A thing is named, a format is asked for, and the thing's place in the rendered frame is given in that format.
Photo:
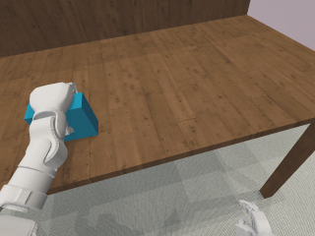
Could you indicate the table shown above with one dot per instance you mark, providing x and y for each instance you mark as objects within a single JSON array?
[{"x": 166, "y": 79}]

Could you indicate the left robot hand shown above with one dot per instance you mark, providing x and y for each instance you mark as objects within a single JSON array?
[{"x": 58, "y": 96}]

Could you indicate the robot left upper arm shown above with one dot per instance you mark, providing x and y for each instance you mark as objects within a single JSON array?
[{"x": 11, "y": 225}]

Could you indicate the sponge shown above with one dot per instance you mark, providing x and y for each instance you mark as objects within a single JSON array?
[{"x": 79, "y": 116}]

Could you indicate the left robot forearm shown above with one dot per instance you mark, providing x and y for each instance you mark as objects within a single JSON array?
[{"x": 46, "y": 152}]

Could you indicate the right robot hand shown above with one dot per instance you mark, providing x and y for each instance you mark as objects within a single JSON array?
[{"x": 258, "y": 223}]

